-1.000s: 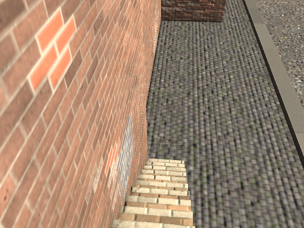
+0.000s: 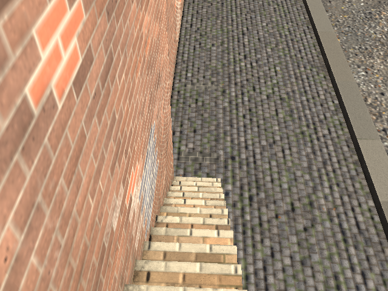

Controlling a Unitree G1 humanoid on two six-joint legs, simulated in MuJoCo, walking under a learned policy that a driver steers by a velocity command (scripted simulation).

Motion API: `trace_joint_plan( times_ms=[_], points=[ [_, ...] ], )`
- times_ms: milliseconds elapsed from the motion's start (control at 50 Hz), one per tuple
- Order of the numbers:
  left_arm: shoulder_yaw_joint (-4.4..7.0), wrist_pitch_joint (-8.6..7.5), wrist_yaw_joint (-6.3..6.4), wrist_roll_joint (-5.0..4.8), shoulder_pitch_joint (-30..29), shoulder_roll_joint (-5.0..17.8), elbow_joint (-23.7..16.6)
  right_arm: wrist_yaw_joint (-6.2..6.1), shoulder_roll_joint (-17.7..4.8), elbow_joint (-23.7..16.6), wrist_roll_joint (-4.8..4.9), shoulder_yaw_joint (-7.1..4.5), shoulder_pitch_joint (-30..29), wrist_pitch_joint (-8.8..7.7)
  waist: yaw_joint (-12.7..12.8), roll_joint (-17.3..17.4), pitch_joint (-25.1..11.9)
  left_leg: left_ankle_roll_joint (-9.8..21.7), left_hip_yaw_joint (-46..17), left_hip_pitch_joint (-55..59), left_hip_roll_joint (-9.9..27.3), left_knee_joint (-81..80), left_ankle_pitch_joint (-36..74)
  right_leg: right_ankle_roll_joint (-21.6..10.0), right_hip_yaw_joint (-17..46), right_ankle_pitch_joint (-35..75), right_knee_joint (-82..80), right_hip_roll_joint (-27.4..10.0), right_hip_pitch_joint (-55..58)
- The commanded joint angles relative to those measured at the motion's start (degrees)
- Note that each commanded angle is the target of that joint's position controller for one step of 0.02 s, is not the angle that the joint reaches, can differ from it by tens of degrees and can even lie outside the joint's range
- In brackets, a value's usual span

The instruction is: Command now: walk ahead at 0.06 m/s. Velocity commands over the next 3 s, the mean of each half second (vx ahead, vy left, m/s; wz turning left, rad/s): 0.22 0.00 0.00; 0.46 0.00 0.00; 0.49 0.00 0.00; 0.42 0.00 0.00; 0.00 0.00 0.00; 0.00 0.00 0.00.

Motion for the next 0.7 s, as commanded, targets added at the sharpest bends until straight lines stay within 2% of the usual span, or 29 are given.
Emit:
trace_joint_plan(
  times_ms=[20, 60, 80, 120, 160, 200, 220, 240, 260, 280, 300, 320, 340, 360, 380, 400, 420, 440, 460, 480, 520, 560, 580, 620, 640, 660, 700],
  points=[
    [-0.04, 0.12, 0.68, -0.55, -2.0, 3.8, -3.1, -0.02, -8.3, -2.1, 1.30, -1.72, -0.2, -1.00, 0.2, 0.8, -3.6, -2.5, -8.8, 1.1, 11.3, -3.7, 30.4, -2.7, 1.4, 21.5, -1.9, -4.1, 4.9],
    [-0.33, 0.50, 0.84, -0.45, -2.7, 3.6, -2.9, 0.10, -7.1, -1.4, 1.09, -1.41, 0.8, -1.40, 0.1, 1.8, -3.5, -2.7, -9.0, 0.1, 11.4, -5.1, 29.9, -2.4, 1.3, 21.0, -2.1, -4.7, 6.3],
    [-0.67, 1.14, 0.18, 0.24, -0.4, 2.5, -1.8, -0.09, -6.8, -0.5, 0.15, -1.21, 3.2, -1.18, -0.2, 3.4, -2.3, -3.3, -8.6, -1.5, 10.6, -5.4, 29.5, -2.3, 0.5, 17.9, -0.6, -3.8, 5.2],
    [-0.72, 1.52, -0.39, 0.23, -1.1, 2.6, -1.6, -0.02, -5.9, -0.4, -0.14, -0.91, 2.7, -0.92, 0.1, 2.9, -1.6, -3.5, -8.6, -2.7, 10.4, -6.2, 26.8, -1.9, 0.6, 16.1, -1.1, -4.0, 4.3],
    [-0.48, 1.79, -0.46, 0.31, -2.1, 3.3, -1.5, 0.16, -7.2, -0.7, -0.24, -1.39, 2.3, -0.79, -0.4, 2.8, -2.3, -2.5, -8.7, -3.9, 9.4, -7.2, 15.7, -2.2, -0.6, 9.9, 0.6, -2.4, 4.0],
    [-0.07, 2.02, -0.56, 0.55, -2.2, 3.7, -1.6, 0.48, -9.4, -1.4, -0.32, -2.50, 1.4, -0.66, -0.2, 4.9, -1.2, -0.2, -10.6, -7.0, 9.3, -9.4, -0.3, -2.9, -3.4, 0.4, 5.7, 0.5, 1.7],
    [0.44, 1.43, -0.33, 0.80, -3.3, 4.7, -1.6, 1.05, -10.0, -2.0, 0.15, -3.18, -0.2, -0.64, 0.1, 4.0, -0.6, 1.5, -12.6, -6.8, 10.1, -9.7, -8.0, -3.4, -4.9, -2.5, 7.8, 1.4, 0.1],
    [0.55, 1.02, -0.40, 1.09, -2.9, 4.4, -1.4, 1.35, -10.1, -2.1, 0.14, -3.59, 0.0, -0.59, 0.1, 4.7, 0.8, 2.6, -13.8, -8.7, 10.7, -9.8, -12.6, -3.8, -5.6, -4.8, 9.6, 1.8, -1.4],
    [0.77, 0.40, -0.88, 1.56, -1.2, 3.7, -0.2, 1.12, -9.1, -1.7, -0.49, -3.44, 0.2, -0.34, 0.6, 4.0, 3.0, 3.1, -13.7, -11.6, 10.3, -8.5, -13.7, -4.1, -5.6, -5.0, 10.2, 2.0, -1.5],
    [1.06, -0.28, -0.63, 1.38, 0.4, 3.6, -0.7, 1.09, -7.0, -2.2, -0.23, -3.16, -1.3, -0.58, 1.6, 1.2, 4.6, 2.9, -11.6, -14.3, 8.3, -5.8, -11.0, -4.6, -2.2, -7.4, 6.4, 0.3, 0.3],
    [1.79, -0.74, -0.72, 1.74, 2.6, 5.3, -0.4, 0.99, -6.9, -2.6, -0.54, -3.37, -2.0, -0.65, 2.2, -2.4, 5.5, 2.4, -8.7, -15.8, 6.4, -0.2, -7.9, -5.9, 1.6, -8.9, 3.1, -1.5, 1.4],
    [3.12, -0.83, -0.63, 2.42, 5.9, 8.9, 0.0, 1.04, -6.3, -3.0, -1.39, -3.27, -1.9, -0.49, 2.6, -6.2, 6.6, 1.3, -5.2, -19.7, 4.1, 6.1, -9.1, -8.6, 11.4, -13.5, -2.7, -6.4, 2.6],
    [4.12, -1.09, -0.44, 1.92, 6.5, 11.2, -0.7, 0.78, -6.7, -4.9, -2.33, -3.21, -5.5, -0.73, 3.5, -9.1, 7.2, -0.2, -4.0, -24.0, 3.2, 10.5, -7.8, -11.0, 20.4, -10.6, -7.4, -11.1, 5.0],
    [4.51, -1.47, -0.30, 1.45, 4.6, 11.2, -1.7, 0.51, -7.7, -5.8, -2.57, -3.19, -6.0, -0.99, 2.6, -9.0, 8.1, -1.0, -5.4, -26.0, 4.7, 10.3, -6.0, -12.5, 23.2, -1.4, -7.3, -13.3, 6.8],
    [4.49, -1.82, -0.30, 1.31, 1.1, 9.8, -2.7, 0.33, -7.7, -5.6, -1.90, -2.92, -4.6, -1.41, 0.5, -7.6, 6.6, -2.0, -5.9, -22.1, 5.8, 8.3, -3.9, -12.1, 20.6, 6.0, -6.0, -12.7, 6.2],
    [4.43, -2.00, -0.32, 0.97, -0.1, 9.0, -3.4, 0.26, -8.5, -5.2, -1.60, -3.15, -2.9, -1.49, -0.7, -5.6, 5.5, -2.5, -5.7, -17.8, 5.7, 7.4, -3.1, -11.4, 18.0, 9.6, -4.6, -11.2, 5.3],
    [4.42, -1.95, -0.35, 0.86, -0.6, 8.6, -3.9, 0.28, -8.9, -4.7, -1.75, -3.22, -1.4, -1.35, -1.4, -4.5, 4.4, -2.5, -5.4, -13.5, 5.6, 6.8, -2.2, -10.5, 15.0, 11.2, -2.7, -9.1, 4.1],
    [4.39, -1.75, -0.25, 0.84, -1.1, 8.3, -4.6, 0.24, -9.0, -4.7, -1.81, -3.17, -0.8, -1.10, -1.8, -3.0, 3.7, -2.0, -5.3, -10.0, 5.5, 6.6, -0.4, -9.9, 12.8, 12.3, -1.2, -7.4, 2.8],
    [4.24, -1.31, 0.29, 0.93, -2.0, 8.3, -5.9, 0.48, -9.5, -5.2, -1.04, -3.60, -1.0, -1.34, -1.9, -1.6, 2.5, -1.2, -5.6, -6.9, 6.1, 6.6, 4.5, -9.0, 9.9, 13.3, 1.3, -5.4, 1.8],
    [4.04, -1.04, 0.54, 0.51, -2.2, 7.9, -6.2, 0.51, -10.2, -5.8, -0.74, -3.96, -1.0, -1.52, -2.0, -1.4, 1.6, -0.8, -6.5, -4.3, 5.7, 6.6, 5.4, -8.0, 7.4, 10.1, 2.9, -2.8, -0.3],
    [3.86, -0.32, 1.01, 0.44, -2.2, 7.6, -7.5, 0.38, -10.0, -7.0, -0.82, -3.89, -3.0, -1.58, -1.6, 1.0, 1.1, 0.0, -7.3, -2.2, 6.5, 7.4, 12.5, -6.5, 4.0, 9.8, 6.7, -0.5, -2.2],
    [3.80, 0.19, 1.23, 0.96, -0.6, 7.7, -8.3, 0.14, -10.1, -8.0, -0.71, -3.85, -3.3, -1.54, -0.8, 2.5, 0.5, 0.8, -7.6, -2.2, 6.6, 8.9, 17.8, -5.6, 1.9, 10.0, 10.0, 0.1, -2.4],
    [3.81, 1.13, 1.31, 1.34, 0.9, 7.9, -8.6, -0.61, -9.3, -9.0, -1.33, -3.37, -4.4, -1.36, -0.2, 2.3, 1.5, 1.0, -7.5, -4.0, 6.3, 11.4, 22.4, -4.5, 1.3, 12.8, 12.4, 0.7, -3.5],
    [3.69, 1.90, 1.41, 1.44, 1.9, 8.1, -9.5, -1.14, -9.7, -10.2, -1.12, -3.22, -4.8, -1.06, 0.4, 2.6, -0.4, 1.0, -7.6, -5.0, 6.3, 13.5, 25.1, -4.3, 1.7, 13.7, 14.2, 0.5, -2.1],
    [2.97, 1.85, 0.85, 1.97, 2.6, 7.4, -9.5, -1.00, -9.1, -9.7, -0.68, -2.77, -4.4, -0.13, 0.8, 1.0, -0.6, 1.5, -7.4, -5.1, 6.4, 14.6, 25.0, -4.3, 1.3, 13.1, 14.2, 0.4, -1.7],
    [2.70, 1.69, 0.59, 2.25, 2.7, 7.3, -9.9, -0.99, -9.7, -9.8, -0.72, -2.76, -3.4, 0.41, 0.4, 1.5, -0.2, 1.6, -7.5, -5.2, 6.3, 14.8, 25.1, -4.3, 1.3, 12.8, 14.5, 0.5, -2.2],
    [2.44, 2.02, 0.86, 2.18, 1.5, 7.6, -11.1, -0.81, -10.6, -9.5, -1.02, -2.52, -2.4, 1.01, -0.1, 2.6, 0.1, 2.0, -8.5, -4.2, 6.7, 15.1, 27.4, -3.8, 0.3, 11.7, 15.8, 1.1, -3.6]
  ],
)
Next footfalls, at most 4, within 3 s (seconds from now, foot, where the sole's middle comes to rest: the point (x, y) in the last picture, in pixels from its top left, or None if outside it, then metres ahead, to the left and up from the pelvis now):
1.50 right None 0.22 -0.03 -0.98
1.84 left None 0.47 0.26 -1.19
2.12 right None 0.48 0.00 -1.19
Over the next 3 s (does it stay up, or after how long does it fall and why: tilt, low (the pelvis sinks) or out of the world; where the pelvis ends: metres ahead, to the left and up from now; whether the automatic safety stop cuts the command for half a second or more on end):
stays up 0.45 0.06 -0.44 its command is cut before an obstacle after 1.9 s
